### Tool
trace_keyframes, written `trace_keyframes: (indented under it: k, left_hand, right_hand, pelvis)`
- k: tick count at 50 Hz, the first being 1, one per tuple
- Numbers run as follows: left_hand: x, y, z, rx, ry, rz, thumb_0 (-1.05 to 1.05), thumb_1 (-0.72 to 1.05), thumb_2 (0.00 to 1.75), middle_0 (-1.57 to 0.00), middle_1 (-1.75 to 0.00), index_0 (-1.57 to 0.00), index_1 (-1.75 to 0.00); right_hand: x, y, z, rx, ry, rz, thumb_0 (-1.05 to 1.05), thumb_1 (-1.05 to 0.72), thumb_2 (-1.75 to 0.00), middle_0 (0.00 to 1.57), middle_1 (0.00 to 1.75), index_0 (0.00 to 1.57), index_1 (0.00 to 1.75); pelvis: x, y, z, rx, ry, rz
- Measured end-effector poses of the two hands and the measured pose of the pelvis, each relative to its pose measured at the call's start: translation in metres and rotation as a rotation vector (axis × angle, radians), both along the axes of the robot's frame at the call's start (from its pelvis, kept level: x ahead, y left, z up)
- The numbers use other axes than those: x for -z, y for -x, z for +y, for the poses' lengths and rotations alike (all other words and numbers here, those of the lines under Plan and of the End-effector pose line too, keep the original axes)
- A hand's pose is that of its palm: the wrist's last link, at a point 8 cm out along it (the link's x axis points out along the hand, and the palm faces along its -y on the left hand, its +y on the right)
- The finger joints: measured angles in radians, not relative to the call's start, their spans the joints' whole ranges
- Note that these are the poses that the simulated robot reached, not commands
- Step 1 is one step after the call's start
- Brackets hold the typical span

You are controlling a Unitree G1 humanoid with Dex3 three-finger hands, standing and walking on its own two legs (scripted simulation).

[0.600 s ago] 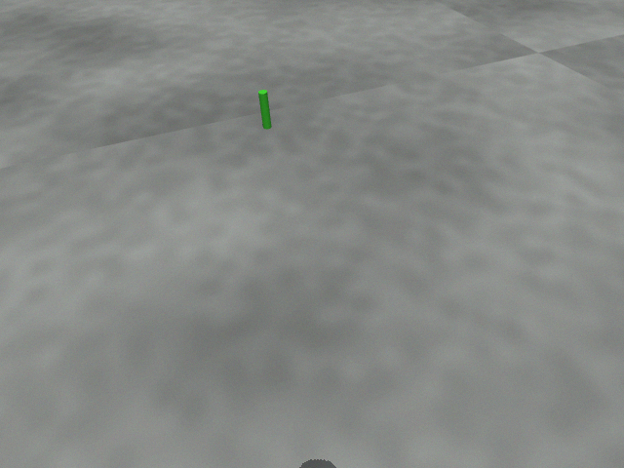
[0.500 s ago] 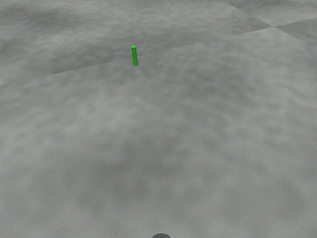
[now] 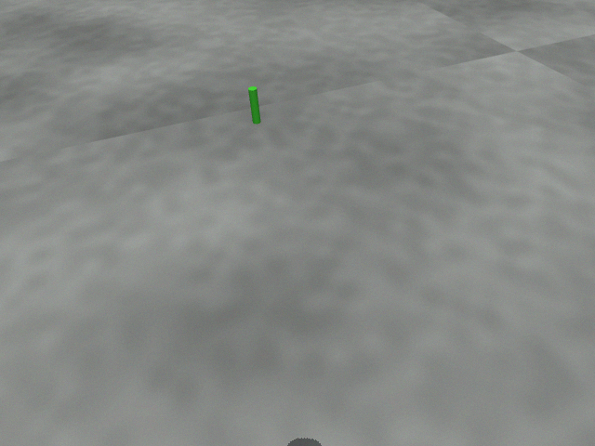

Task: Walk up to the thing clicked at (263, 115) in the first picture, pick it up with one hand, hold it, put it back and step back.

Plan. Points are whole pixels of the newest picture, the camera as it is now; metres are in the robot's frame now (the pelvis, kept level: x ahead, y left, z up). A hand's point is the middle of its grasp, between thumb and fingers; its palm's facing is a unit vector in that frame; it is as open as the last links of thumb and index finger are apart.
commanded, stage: stand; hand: left
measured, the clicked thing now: (254, 105) +2.09 +0.33 -0.67
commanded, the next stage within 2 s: walk up in 0.52 s
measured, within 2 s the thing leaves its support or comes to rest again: neither
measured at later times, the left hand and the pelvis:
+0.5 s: hand out of the picture +0.07 +0.25 -0.16, palm faces -0.02 -0.94 -0.34, open 7.4 cm; pelvis +0.01 +0.00 +0.00, yaw +0 degrees
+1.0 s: hand out of the picture +0.15 +0.39 -0.18, palm faces +0.03 -0.92 -0.38, open 7.4 cm; pelvis +0.14 +0.09 -0.02, yaw +4 degrees
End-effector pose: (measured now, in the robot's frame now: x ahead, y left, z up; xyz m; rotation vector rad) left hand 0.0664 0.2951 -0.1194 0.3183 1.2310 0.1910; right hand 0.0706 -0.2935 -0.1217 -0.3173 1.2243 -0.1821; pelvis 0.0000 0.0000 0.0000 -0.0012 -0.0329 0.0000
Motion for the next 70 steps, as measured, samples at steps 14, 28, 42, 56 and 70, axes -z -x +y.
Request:
trace_keyframes:
  k: [14,28,42,56,70]
  left_hand:
    - [0.001,0.0,0.0,-0.007,0.001,0.007,0.0,0.9,0.9,-0.2,-0.3,-0.2,-0.3]
    - [-0.001,-0.003,0.003,-0.01,0.015,-0.012,0.0,0.9,0.9,-0.2,-0.3,-0.21,-0.3]
    - [-0.005,0.015,0.093,-0.136,-0.064,0.021,0.0,0.9,0.9,-0.21,-0.3,-0.21,-0.3]
    - [-0.003,-0.188,0.138,-0.005,0.019,-0.109,0.01,0.91,0.9,-0.2,-0.3,-0.2,-0.3]
    - [-0.008,-0.452,0.108,0.086,-0.026,-0.195,0.01,0.91,0.9,-0.2,-0.3,-0.2,-0.3]
  right_hand:
    - [0.0,-0.003,-0.001,-0.004,0.004,0.006,0.01,-0.91,-0.9,0.2,0.3,0.21,0.3]
    - [-0.002,-0.01,-0.002,-0.004,-0.01,-0.019,0.01,-0.91,-0.9,0.2,0.3,0.21,0.3]
    - [-0.026,-0.126,0.011,-0.133,0.05,-0.105,0.01,-0.91,-0.9,0.2,0.3,0.2,0.3]
    - [-0.027,-0.184,0.075,-0.025,0.059,-0.101,0.0,-0.91,-0.9,0.2,0.3,0.21,0.3]
    - [0.03,-0.305,0.054,0.032,0.016,0.103,0.01,-0.9,-0.9,0.2,0.3,0.21,0.3]
  pelvis:
    - [0.0,-0.003,0.0,-0.003,0.0,0.002]
    - [0.001,-0.007,0.0,-0.007,0.003,0.006]
    - [0.011,-0.074,0.042,-0.078,0.021,0.006]
    - [0.008,-0.199,0.104,-0.059,-0.023,-0.02]
    - [0.036,-0.39,0.083,-0.051,-0.001,0.038]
